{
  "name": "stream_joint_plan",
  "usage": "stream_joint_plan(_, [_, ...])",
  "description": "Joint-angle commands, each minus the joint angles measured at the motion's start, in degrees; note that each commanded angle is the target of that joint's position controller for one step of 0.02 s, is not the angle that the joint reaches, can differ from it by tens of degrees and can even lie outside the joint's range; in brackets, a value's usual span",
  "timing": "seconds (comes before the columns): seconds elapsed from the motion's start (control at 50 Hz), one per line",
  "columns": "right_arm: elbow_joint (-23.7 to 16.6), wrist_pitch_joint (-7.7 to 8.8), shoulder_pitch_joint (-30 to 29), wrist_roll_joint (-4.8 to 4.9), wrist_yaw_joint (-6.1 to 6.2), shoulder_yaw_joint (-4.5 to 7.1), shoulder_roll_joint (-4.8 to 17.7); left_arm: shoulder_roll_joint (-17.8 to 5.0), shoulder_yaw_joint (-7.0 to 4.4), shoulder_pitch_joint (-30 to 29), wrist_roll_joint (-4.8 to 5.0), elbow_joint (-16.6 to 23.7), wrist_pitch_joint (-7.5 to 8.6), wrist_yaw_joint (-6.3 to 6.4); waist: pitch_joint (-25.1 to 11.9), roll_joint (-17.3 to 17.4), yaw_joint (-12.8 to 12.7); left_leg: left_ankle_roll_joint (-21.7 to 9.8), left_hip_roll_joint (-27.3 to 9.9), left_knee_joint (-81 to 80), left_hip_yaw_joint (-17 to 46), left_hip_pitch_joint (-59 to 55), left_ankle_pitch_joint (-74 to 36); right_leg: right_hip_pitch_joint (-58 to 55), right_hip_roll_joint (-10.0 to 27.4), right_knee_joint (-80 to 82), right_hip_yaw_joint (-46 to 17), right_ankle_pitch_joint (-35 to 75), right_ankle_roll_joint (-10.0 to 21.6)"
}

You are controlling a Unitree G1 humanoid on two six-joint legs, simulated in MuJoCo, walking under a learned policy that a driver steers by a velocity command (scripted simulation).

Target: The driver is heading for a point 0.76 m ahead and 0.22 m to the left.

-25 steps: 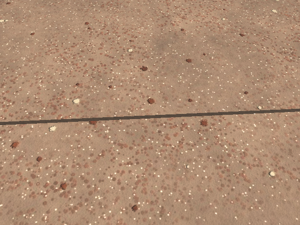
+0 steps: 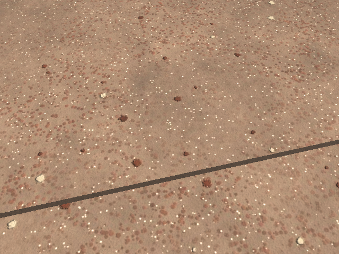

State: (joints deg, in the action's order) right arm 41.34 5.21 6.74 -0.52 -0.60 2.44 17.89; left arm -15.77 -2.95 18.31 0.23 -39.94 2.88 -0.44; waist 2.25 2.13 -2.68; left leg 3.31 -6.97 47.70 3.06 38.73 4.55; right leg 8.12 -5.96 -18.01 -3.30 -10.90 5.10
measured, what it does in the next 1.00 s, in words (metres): walks ahead: left foot, then right foot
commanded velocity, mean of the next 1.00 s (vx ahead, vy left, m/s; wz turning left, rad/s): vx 0.50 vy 0.00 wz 0.05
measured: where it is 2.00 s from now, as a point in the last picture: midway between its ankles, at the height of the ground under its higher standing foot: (175, 170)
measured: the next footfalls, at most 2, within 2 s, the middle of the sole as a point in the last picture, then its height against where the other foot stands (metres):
left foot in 0.22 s outside the picture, level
right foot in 0.74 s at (214, 220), level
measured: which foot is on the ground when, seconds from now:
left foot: up 0.00-0.20, down 0.22-0.74, up 0.76-1.00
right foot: down 0.00-0.24, up 0.26-0.72, down 0.74-1.00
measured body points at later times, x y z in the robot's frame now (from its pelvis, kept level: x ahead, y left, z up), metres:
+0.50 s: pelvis +0.29 +0.07 +0.00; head +0.32 +0.08 +0.45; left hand +0.46 +0.33 -0.10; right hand +0.32 -0.21 -0.12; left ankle +0.27 +0.15 -0.75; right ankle +0.40 -0.11 -0.68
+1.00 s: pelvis +0.57 +0.00 +0.00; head +0.59 +0.00 +0.45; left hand +0.60 +0.29 -0.12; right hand +0.73 -0.26 -0.11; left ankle +0.63 +0.18 -0.67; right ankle +0.56 -0.10 -0.75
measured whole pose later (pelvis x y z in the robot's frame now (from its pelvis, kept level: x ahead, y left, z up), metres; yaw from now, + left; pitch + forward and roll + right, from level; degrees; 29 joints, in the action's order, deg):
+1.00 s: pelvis +0.57 +0.00 +0.00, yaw +7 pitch +1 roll -2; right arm 44.8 1.3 12.2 1.5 0.0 4.0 18.2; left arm -15.0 -3.9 17.2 -0.8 -47.2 5.7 -0.5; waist 1.5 3.1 -2.2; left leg 0.6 -6.0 59.0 3.6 37.3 11.1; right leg 6.6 -1.3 -16.6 8.9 -10.7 2.2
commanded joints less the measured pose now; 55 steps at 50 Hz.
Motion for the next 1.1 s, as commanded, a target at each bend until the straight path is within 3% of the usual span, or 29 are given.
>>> stream_joint_plan(0.02, [-3.6,0.69,-4.5,0.44,-0.54,0.11,2.2,-9.8,-2.6,-0.3,0.37,2.3,1.11,0.62,-0.9,-5.4,-0.9,0.1,2.3,-10.3,-2.0,-7.4,-12.1,4.9,12.6,7.0,-5.8,11.9,7.9])
stream_joint_plan(0.08, [-4.9,1.09,-8.3,1.14,-1.27,0.31,3.1,-10.3,-2.75,2.8,0.79,0.1,1.0,0.48,0.9,-5.6,-2.4,-1.4,3.1,-15.3,-1.2,-6.1,-12.3,0.1,15.3,5.9,-8.2,9.0,7.7])
stream_joint_plan(0.14, [-5.6,1.42,-8.3,0.94,-1.94,0.82,4.4,-10.6,-3.02,4.2,0.78,-1.5,0.32,0.74,1.1,-6.6,-1.5,-4.0,3.7,-18.5,-0.7,-5.0,-6.0,-7.1,18.5,2.3,-10.4,13.3,6.4])
stream_joint_plan(0.18, [-4.7,1.56,-4.2,0.83,-1.89,1.47,5.5,-11.0,-3.18,3.2,0.77,-1.8,-0.21,0.91,-0.9,-7.7,1.2,-6.0,5.6,-19.9,-2.8,-11.2,-1.4,-9.0,18.0,-2.8,-9.9,24.4,5.0])
stream_joint_plan(0.2, [-2.8,1.6,2.4,0.64,-1.53,2.51,7.2,-10.2,-2.81,2.6,0.53,-1.7,-0.47,0.95,-5.3,-6.8,4.6,-7.7,6.9,-20.9,-4.3,-20.6,-2.5,-8.1,15.2,-10.7,-7.6,32.3,3.6])
stream_joint_plan(0.22, [-1.3,1.63,11.6,0.07,-1.19,3.37,10.1,-8.1,-1.78,2.6,-0.31,-0.6,-0.59,1.1,-13.7,-4.0,8.5,-11.1,0.4,-17.9,1.9,-36.4,-5.8,-0.5,12.0,-24.6,-5.1,26.1,1.5])
stream_joint_plan(0.24, [0.1,1.13,17.8,-0.42,-1.1,4.85,15.2,-3.2,-0.28,10.7,0.29,0.0,0.36,0.85,-23.0,10.4,6.9,-20.8,-12.9,-20.6,27.1,-58.8,4.9,21.5,2.7,-47.3,-0.6,0.3,-3.5])
stream_joint_plan(0.26, [1.1,0.89,19.7,1.08,-1.56,3.72,10.7,-5.3,-0.38,9.1,0.7,-0.5,1.17,0.66,-23.9,12.9,8.5,-21.7,-14.9,-29.5,40.7,-61.2,17.6,30.9,1.4,-54.1,-5.8,-22.1,-3.8])
stream_joint_plan(0.28, [0.6,0.73,15.7,1.49,-1.31,2.76,7.9,-9.5,-1.54,3.0,1.89,0.7,1.51,0.4,-14.3,7.3,8.8,-18.7,-13.6,-30.9,33.7,-54.2,23.0,35.8,5.1,-57.1,-5.8,-18.7,-3.3])
stream_joint_plan(0.3, [-0.1,0.36,11.7,0.91,-1.06,2.3,6.8,-9.5,-1.39,-1.4,1.77,1.9,1.71,0.44,-8.7,2.8,7.7,-16.9,-11.4,-31.8,26.9,-46.1,20.0,35.5,8.1,-55.2,-3.3,-13.7,-3.0])
stream_joint_plan(0.32, [-0.3,0.17,9.0,0.4,-1.09,1.79,5.5,-8.9,-1.45,-3.7,0.88,2.4,1.77,0.45,-4.1,1.0,6.3,-16.6,-9.1,-33.6,21.7,-38.6,14.4,34.4,9.9,-51.2,-2.1,-10.4,-3.2])
stream_joint_plan(0.36, [-0.4,0.55,6.8,-0.24,-1.09,1.21,4.1,-7.2,-1.55,-1.5,0.43,1.5,1.17,0.44,-2.9,3.2,3.3,-16.1,-6.2,-36.3,16.0,-31.5,6.1,28.4,12.1,-46.6,-1.9,-6.4,-3.7])
stream_joint_plan(0.42, [0.8,1.12,7.3,0.47,-0.86,1.64,5.6,-5.0,-1.03,-1.9,0.04,1.5,0.48,0.64,-2.1,2.7,2.4,-17.4,-5.5,-39.0,10.2,-29.0,-2.7,28.7,12.9,-40.8,-0.5,-2.8,-5.4])
stream_joint_plan(0.54, [3.5,0.2,11.5,1.3,0.06,2.12,7.7,-2.6,0.02,-13.4,0.13,3.9,1.65,-0.22,0.1,1.2,6.3,-14.9,-2.5,-40.1,1.6,-30.4,-7.3,26.5,11.2,-19.5,2.1,15.3,-6.3])
stream_joint_plan(0.64, [6.4,-1.34,16.1,1.88,0.4,2.49,8.5,-3.5,-0.16,-20.2,0.66,6.5,2.44,-1.64,1.9,1.4,7.8,-14.2,-6.4,-36.5,3.8,-38.3,-8.8,27.2,9.6,-12.2,1.8,12.8,-4.5])
stream_joint_plan(0.68, [6.8,-2.05,15.8,2.01,0.77,2.83,9.3,-4.9,-0.72,-18.4,0.52,6.4,2.83,-1.91,1.0,2.1,5.7,-13.2,-7.4,-32.9,5.5,-40.6,-13.5,23.7,8.6,-10.2,1.7,8.5,-3.3])
stream_joint_plan(0.7, [6.7,-2.3,14.6,2.07,0.92,2.99,9.9,-6.1,-1.38,-14.6,0.36,5.5,3.04,-1.79,-1.2,2.6,3.1,-12.4,-6.6,-28.6,5.1,-40.3,-20.5,17.6,7.2,-8.8,2.9,7.2,-2.3])
stream_joint_plan(0.72, [6.4,-2.44,13.9,1.87,0.98,2.58,9.0,-8.5,-2.68,-6.7,0.12,3.2,3.12,-1.33,-6.4,1.8,-0.9,-10.9,-3.7,-19.9,3.3,-37.4,-25.1,5.5,6.6,-7.8,3.8,8.5,-0.8])
stream_joint_plan(0.74, [4.9,-2.22,13.3,0.72,0.95,1.27,5.7,-12.3,-3.91,3.6,-0.79,1.4,3.02,-0.64,-15.4,-2.0,-5.2,-8.7,-0.2,-4.3,1.2,-26.9,-14.4,-12.3,15.0,-11.2,-4.0,10.4,2.6])
stream_joint_plan(0.76, [4.0,-1.17,21.7,0.84,0.65,-0.75,-1.0,-16.7,-4.94,7.2,-0.93,0.3,2.38,-0.47,-24.0,-16.9,-2.1,-4.6,9.0,16.6,-2.2,-4.0,19.8,-33.2,29.6,-7.9,-28.6,0.2,11.0])
stream_joint_plan(0.78, [5.1,-0.47,19.3,2.1,0.5,0.39,4.0,-11.3,-3.63,8.1,-0.54,0.5,2.1,-0.35,-24.6,-14.6,-4.5,-4.5,7.9,24.4,4.7,1.8,28.6,-31.1,29.9,-2.1,-36.0,-8.5,10.7])
stream_joint_plan(0.8, [3.3,-0.22,14.0,3.28,0.4,1.66,7.6,-8.9,-2.72,4.6,-0.35,0.4,2.11,-0.13,-15.2,-11.3,-4.4,-4.8,5.3,26.4,4.5,5.4,24.4,-24.1,28.0,-0.5,-27.4,-9.1,8.2])
stream_joint_plan(0.84, [2.1,-0.56,9.2,2.23,0.67,1.88,6.6,-6.0,-1.79,-2.3,-0.6,0.2,2.4,-0.2,-6.4,-7.2,-1.2,-4.4,1.2,22.1,2.7,2.8,16.3,-9.9,23.8,3.4,-15.8,-1.1,6.4])
stream_joint_plan(0.88, [2.9,-2.13,11.8,2.36,0.67,2.05,4.5,-4.4,-1.57,-5.6,-0.97,-0.3,3.32,-0.36,-4.2,-8.9,2.0,-3.9,-0.6,19.5,3.0,-3.2,12.7,-2.5,21.6,7.3,-8.7,3.5,5.8])
stream_joint_plan(0.94, [1.9,-3.84,10.4,2.12,0.81,1.92,2.2,-5.6,-2.23,-6.8,-0.92,-2.0,4.22,-0.14,-1.2,-6.8,3.4,-2.8,-1.3,15.9,3.1,-1.9,9.0,1.0,21.8,10.6,-1.7,9.5,6.4])
stream_joint_plan(1.02, [0.1,-3.64,5.4,1.81,-0.18,1.62,1.2,-7.4,-2.88,-6.1,-1.07,-3.7,3.79,0.66,0.3,-5.4,2.3,-2.6,-1.0,3.5,1.7,-0.6,-2.8,-0.9,20.1,11.4,6.9,13.2,5.3])
stream_joint_plan(1.1, [-2.9,-3.29,-2.6,1.68,-1.63,1.0,0.2,-9.5,-3.55,-3.0,-0.29,-5.5,2.79,1.14,2.5,-4.0,-0.8,-3.9,0.1,-6.8,-2.4,-1.4,-6.8,-5.0,21.1,11.1,11.6,14.0,4.3])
